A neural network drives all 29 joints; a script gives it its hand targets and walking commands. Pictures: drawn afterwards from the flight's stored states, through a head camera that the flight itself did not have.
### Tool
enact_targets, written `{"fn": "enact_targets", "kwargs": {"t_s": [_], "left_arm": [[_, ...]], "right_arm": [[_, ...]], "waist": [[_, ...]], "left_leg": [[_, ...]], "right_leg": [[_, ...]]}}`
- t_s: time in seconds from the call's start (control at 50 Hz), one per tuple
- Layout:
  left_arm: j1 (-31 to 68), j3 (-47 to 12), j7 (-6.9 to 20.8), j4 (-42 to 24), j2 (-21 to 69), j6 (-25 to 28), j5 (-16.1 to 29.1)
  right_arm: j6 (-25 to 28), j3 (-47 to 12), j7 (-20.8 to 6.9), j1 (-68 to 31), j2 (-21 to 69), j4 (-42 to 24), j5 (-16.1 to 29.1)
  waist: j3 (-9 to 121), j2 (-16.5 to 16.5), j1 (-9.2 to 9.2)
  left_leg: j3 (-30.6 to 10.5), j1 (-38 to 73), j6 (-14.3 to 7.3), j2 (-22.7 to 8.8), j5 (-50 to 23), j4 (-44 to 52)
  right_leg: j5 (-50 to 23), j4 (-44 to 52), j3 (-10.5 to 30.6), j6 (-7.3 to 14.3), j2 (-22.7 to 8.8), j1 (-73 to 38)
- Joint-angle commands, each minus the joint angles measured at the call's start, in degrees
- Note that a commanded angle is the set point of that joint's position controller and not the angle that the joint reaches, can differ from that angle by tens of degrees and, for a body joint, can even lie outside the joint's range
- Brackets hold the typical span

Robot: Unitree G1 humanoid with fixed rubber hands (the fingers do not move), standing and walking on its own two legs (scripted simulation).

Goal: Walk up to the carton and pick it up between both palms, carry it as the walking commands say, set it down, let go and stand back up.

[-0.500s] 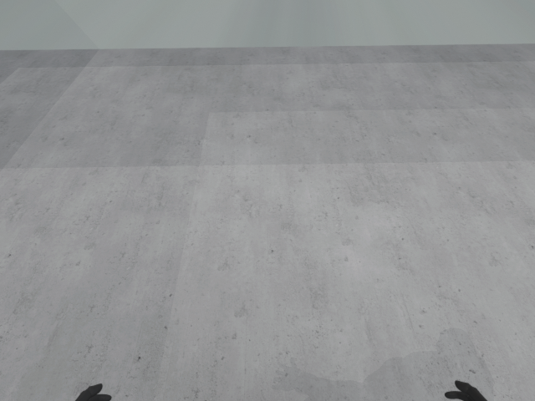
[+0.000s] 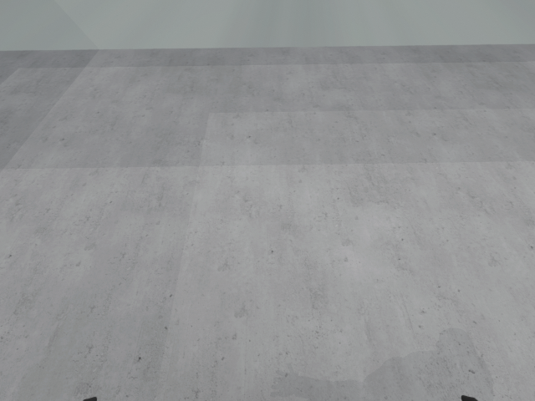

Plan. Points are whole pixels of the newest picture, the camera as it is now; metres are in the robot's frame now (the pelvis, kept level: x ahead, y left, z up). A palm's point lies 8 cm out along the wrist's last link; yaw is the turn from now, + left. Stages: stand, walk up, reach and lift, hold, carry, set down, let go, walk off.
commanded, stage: stand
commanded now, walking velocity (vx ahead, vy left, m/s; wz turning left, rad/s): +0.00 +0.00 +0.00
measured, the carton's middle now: out of the picture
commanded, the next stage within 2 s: walk up in 0.08 s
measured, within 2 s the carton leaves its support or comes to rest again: neither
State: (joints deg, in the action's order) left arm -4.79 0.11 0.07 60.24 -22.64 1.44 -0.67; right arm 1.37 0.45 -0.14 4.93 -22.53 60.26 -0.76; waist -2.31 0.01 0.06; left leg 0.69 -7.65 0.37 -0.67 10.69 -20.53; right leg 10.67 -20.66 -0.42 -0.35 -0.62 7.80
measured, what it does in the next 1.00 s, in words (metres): steps on the spot: left foot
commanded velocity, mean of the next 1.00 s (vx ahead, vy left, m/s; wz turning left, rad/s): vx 0.00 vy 0.00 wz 0.00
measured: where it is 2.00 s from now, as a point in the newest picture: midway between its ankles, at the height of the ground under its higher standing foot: outside the picture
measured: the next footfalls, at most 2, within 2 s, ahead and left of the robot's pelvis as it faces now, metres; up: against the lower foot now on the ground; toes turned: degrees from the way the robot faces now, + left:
left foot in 0.90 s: +0.00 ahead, +0.04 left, +0.00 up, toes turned -10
right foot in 1.30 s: -0.07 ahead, -0.23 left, +0.00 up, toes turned -13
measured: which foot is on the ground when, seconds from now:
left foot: down 0.00-0.52, up 0.54-0.88, down 0.90-1.00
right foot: down 0.00-0.92, up 0.94-1.00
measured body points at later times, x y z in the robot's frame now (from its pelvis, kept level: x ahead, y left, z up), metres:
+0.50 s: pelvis -0.01 -0.03 -0.02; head +0.01 -0.04 +0.43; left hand +0.14 +0.30 -0.10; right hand +0.12 -0.38 -0.11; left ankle +0.01 +0.12 -0.75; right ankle +0.01 -0.15 -0.74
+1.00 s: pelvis -0.05 -0.05 -0.01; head -0.03 -0.03 +0.44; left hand +0.16 +0.24 -0.10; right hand +0.02 -0.40 -0.09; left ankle -0.04 +0.05 -0.75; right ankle -0.02 -0.16 -0.71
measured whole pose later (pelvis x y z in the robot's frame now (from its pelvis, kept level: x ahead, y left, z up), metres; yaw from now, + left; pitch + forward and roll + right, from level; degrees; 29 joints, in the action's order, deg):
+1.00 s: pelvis -0.05 -0.05 -0.01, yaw -7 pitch +2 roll -1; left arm -8.2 1.5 3.0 40.6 -26.7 -1.4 -1.9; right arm 0.4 0.9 -0.6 11.6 -26.6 46.6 -0.7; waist 0.6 -1.4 -1.6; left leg -2.4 -17.2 -2.1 1.6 16.2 -31.2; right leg 21.2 -48.5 6.4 0.8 7.3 28.9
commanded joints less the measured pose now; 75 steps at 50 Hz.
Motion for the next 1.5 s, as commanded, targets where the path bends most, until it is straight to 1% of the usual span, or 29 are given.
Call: {"fn": "enact_targets", "kwargs": {"t_s": [0.0,0.24,0.26,0.3,0.34,0.38,0.46,0.48,0.5,0.52,0.54,0.58,0.64,0.72,0.8,0.86,0.88,0.9,0.92,0.94,0.98,1.16,1.26,1.28,1.3,1.32,1.36,1.4,1.48], "left_arm": [[2.4,1.8,-0.3,-2.4,-9.9,0.5,0.0],[2.3,1.8,-0.3,-2.1,-10.0,0.4,0.0],[3.8,2.9,1.2,-7.6,-14.5,-0.8,-1.2],[2.8,2.9,1.5,-10.8,-12.5,-1.3,-0.8],[1.6,3.1,2.0,-13.0,-11.6,-2.2,-1.3],[-1.0,3.3,2.9,-14.2,-12.3,-2.8,-0.6],[-5.8,3.7,3.9,-14.4,-11.7,-2.6,-1.4],[-6.5,3.9,3.8,-14.4,-12.2,-2.2,-1.9],[-6.4,4.4,3.4,-15.1,-14.9,-1.8,-2.8],[-5.8,5.4,2.9,-17.1,-20.9,-1.5,-3.5],[-6.3,6.1,2.8,-18.7,-24.3,-1.6,-2.8],[-3.4,5.2,2.0,-20.6,-20.1,-1.7,-2.0],[-1.2,4.7,1.7,-22.7,-17.1,-1.5,-1.8],[-3.4,4.6,1.7,-23.9,-16.9,-1.7,-1.7],[-2.5,4.6,2.2,-25.0,-16.6,-2.3,-1.6],[-1.6,4.1,2.7,-25.0,-15.4,-2.5,-1.0],[-1.7,3.5,2.8,-25.1,-13.9,-2.5,-0.5],[-3.0,3.0,2.9,-25.5,-11.0,-2.3,-0.2],[-0.5,3.3,2.6,-25.2,-11.2,-1.7,-0.5],[0.6,4.0,2.4,-23.7,-13.8,-1.9,-1.8],[-2.0,4.6,3.0,-22.4,-14.3,-2.1,-1.3],[1.8,3.9,4.5,-23.2,-12.3,-2.7,-1.4],[-3.4,4.8,4.5,-21.6,-12.2,-1.7,-1.8],[-4.5,5.4,4.3,-21.6,-14.3,-1.4,-2.3],[-4.5,6.6,3.9,-22.5,-20.3,-1.3,-3.1],[-5.0,6.8,3.8,-23.6,-23.1,-1.5,-2.6],[-2.5,5.7,3.4,-24.5,-19.2,-2.0,-1.5],[1.0,5.4,3.1,-25.8,-16.7,-2.1,-1.7],[0.0,5.1,3.4,-26.4,-16.0,-2.3,-1.8]], "right_arm": [[0.5,1.7,0.3,-2.3,-9.9,-2.4,0.0],[0.3,1.8,0.3,-2.2,-10.0,-2.1,0.1],[-0.3,3.6,-0.1,-2.3,-15.2,-4.4,0.1],[-1.1,4.2,-0.2,0.8,-15.9,-6.7,0.1],[-1.7,4.8,-0.1,-0.3,-16.8,-10.1,-0.6],[-1.3,4.9,0.6,-2.9,-16.7,-12.4,-0.9],[-1.6,4.6,0.0,-3.3,-17.1,-14.7,-0.7],[-1.8,4.3,-0.4,-3.7,-16.6,-15.4,-0.5],[-2.1,3.2,-0.7,-3.1,-13.8,-16.3,0.0],[-2.2,1.8,-0.8,-1.4,-10.0,-17.8,0.6],[-2.7,2.1,-0.1,-3.6,-12.3,-17.8,0.3],[-2.3,2.5,-0.1,-1.4,-14.3,-16.9,-0.2],[-1.9,2.5,-0.8,1.2,-15.1,-15.1,0.0],[-2.3,2.2,-1.1,1.2,-13.9,-15.9,0.0],[-1.8,2.4,-0.9,5.8,-13.3,-15.4,0.4],[-0.7,2.9,-0.6,10.4,-13.4,-14.6,0.3],[-0.2,3.4,-0.3,10.9,-14.7,-14.9,-0.3],[0.0,4.5,-0.1,10.0,-18.8,-16.0,-1.0],[-0.2,5.1,-0.2,3.3,-22.6,-17.5,-0.3],[0.0,4.4,-0.3,1.9,-19.7,-18.3,0.1],[0.2,3.3,0.4,0.7,-16.5,-18.7,0.4],[0.6,4.9,0.4,6.3,-18.6,-19.7,0.1],[-0.2,5.0,-0.5,4.0,-18.9,-20.2,0.4],[-0.4,4.0,-0.6,4.2,-16.4,-20.2,0.7],[-0.3,2.7,-0.6,3.1,-12.8,-21.7,1.3],[-0.8,2.0,0.4,0.1,-12.3,-22.1,1.5],[-0.7,2.5,0.7,2.2,-14.1,-19.7,1.0],[-0.1,2.8,0.6,5.2,-15.1,-17.2,1.0],[-0.5,2.7,0.1,5.0,-13.8,-16.3,1.1]], "waist": [[3.1,0.0,0.01],[3.3,0.0,0.01],[3.3,-0.8,-1.11],[8.7,4.6,-1.54],[8.7,10.5,-1.48],[6.5,7.8,-0.07],[6.3,9.1,1.60],[5.7,7.7,2.30],[4.5,0.9,2.84],[5.1,-16.4,2.91],[7.2,-14.8,4.06],[6.8,-5.7,1.04],[8.5,-4.8,-0.24],[8.8,-6.5,1.10],[8.8,-7.7,-0.15],[9.0,-7.2,-2.48],[9.1,-3.8,-3.02],[10.1,6.8,-1.97],[4.6,15.4,-2.41],[4.3,6.5,-1.56],[4.6,2.5,0.65],[6.1,10.2,-3.27],[9.0,11.7,-0.51],[9.0,7.6,0.59],[8.5,-8.2,1.96],[8.6,-16.0,3.50],[8.3,-7.7,0.40],[8.6,-7.6,-1.56],[8.0,-8.4,-0.11]], "left_leg": [[-5.5,0.2,-2.0,-6.5,-4.6,3.7],[-5.4,0.8,-1.9,-6.7,-5.9,3.9],[-4.8,-0.7,-5.0,-6.1,-11.9,-3.4],[-10.3,-0.2,-9.5,-12.5,-15.9,-2.7],[-18.2,-3.2,-16.4,-21.8,-18.3,1.5],[-14.9,-5.8,-15.5,-21.4,-13.9,0.1],[-6.0,-9.4,-9.8,-14.3,-11.3,-5.4],[-3.9,-11.5,-8.2,-12.0,-9.1,-9.2],[-0.7,-15.2,-6.1,-8.1,-2.5,-16.1],[3.5,-25.9,-2.8,-0.4,17.6,-29.6],[-4.8,-27.5,-2.2,2.2,23.0,-37.5],[-7.5,-27.9,-2.3,0.3,18.2,-42.3],[-6.4,-24.7,-1.4,0.7,12.8,-39.9],[-5.9,-21.8,-0.6,1.5,12.6,-31.6],[-5.4,-15.0,-2.1,2.1,12.7,-22.5],[-4.1,-6.5,-4.3,2.5,6.3,-9.0],[-8.0,-3.5,-5.6,-0.6,7.6,-2.0],[-22.1,-0.9,-8.6,-11.9,10.0,2.4],[-33.4,-6.3,-16.1,-21.8,-1.3,7.0],[-29.5,-8.8,-16.3,-20.7,-9.2,3.6],[-19.5,-8.4,-13.8,-15.9,-14.1,0.7],[-10.2,1.8,-12.8,-15.6,-21.1,-3.6],[-4.2,-7.0,-8.8,-13.0,-17.1,-11.7],[-1.3,-12.4,-6.4,-10.5,-10.9,-16.3],[3.8,-24.8,-2.3,-3.1,2.1,-27.8],[-0.8,-31.7,-1.2,0.7,21.8,-33.8],[-5.2,-29.7,-1.3,-0.7,17.9,-40.0],[-4.5,-26.8,-1.4,-0.3,11.6,-39.2],[-3.3,-21.5,-1.0,1.2,11.6,-30.8]], "right_leg": [[-4.5,3.8,5.4,2.0,-6.5,-0.1],[-5.8,4.0,5.3,1.9,-6.7,-0.7],[-12.6,-5.2,3.9,4.0,-4.4,6.5],[-12.1,-16.7,0.6,4.5,-1.9,10.6],[15.5,-32.8,1.9,4.2,1.3,17.9],[16.0,-34.9,7.2,4.1,-1.3,19.6],[8.5,-16.9,-0.2,2.3,1.6,10.7],[4.5,-9.8,-1.7,2.4,2.7,7.6],[1.4,-3.6,1.2,3.6,0.5,6.4],[-2.6,4.4,21.8,8.5,-14.1,4.0],[-4.5,7.4,30.8,13.8,-17.2,5.9],[-7.1,3.2,24.2,13.4,-13.9,3.4],[-13.2,0.9,17.6,10.6,-9.8,2.1],[-12.7,1.4,18.3,11.8,-10.6,0.4],[-10.3,2.6,19.7,11.6,-10.9,3.9],[-7.3,-0.1,17.5,8.2,-8.5,8.7],[-4.0,-4.0,14.8,5.6,-5.9,12.4],[7.9,-15.7,10.1,2.6,-0.6,17.9],[17.6,-24.7,5.1,0.9,8.4,26.9],[15.8,-34.4,11.6,1.1,6.7,25.2],[12.0,-41.3,11.7,0.5,6.4,24.3],[11.3,-26.7,5.6,0.0,1.7,23.5],[5.5,-8.2,-1.9,3.0,3.6,8.2],[0.8,-4.6,1.0,4.9,1.3,3.1],[-9.1,-1.9,18.0,9.9,-10.6,-0.9],[-14.9,2.6,28.1,14.7,-15.2,-0.1],[-17.5,-1.3,21.8,14.8,-11.3,0.6],[-17.8,-2.8,17.3,12.3,-7.1,2.6],[-14.7,-0.7,19.4,12.8,-7.5,4.2]]}}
